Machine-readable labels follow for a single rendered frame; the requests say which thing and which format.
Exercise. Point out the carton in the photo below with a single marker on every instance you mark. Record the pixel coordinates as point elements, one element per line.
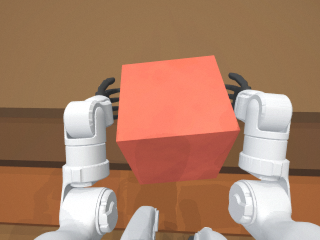
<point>175,120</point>

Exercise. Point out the robot right shin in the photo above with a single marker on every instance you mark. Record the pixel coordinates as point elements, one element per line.
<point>206,228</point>

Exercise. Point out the left robot forearm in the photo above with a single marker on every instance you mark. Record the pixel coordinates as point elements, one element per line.
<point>85,124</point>

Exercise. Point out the robot right upper arm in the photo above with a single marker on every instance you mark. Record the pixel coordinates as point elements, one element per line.
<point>264,209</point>

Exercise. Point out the left robot hand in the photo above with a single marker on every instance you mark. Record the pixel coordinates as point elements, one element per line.
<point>103,92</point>

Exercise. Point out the right robot forearm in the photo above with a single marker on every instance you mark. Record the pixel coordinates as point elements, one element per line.
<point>267,118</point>

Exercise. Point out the right robot hand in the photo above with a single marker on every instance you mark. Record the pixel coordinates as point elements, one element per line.
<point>241,81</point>

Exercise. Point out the left robot thigh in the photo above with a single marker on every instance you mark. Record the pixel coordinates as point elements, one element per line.
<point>142,225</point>

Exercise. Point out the robot left upper arm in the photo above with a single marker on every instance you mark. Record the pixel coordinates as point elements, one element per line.
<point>87,213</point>

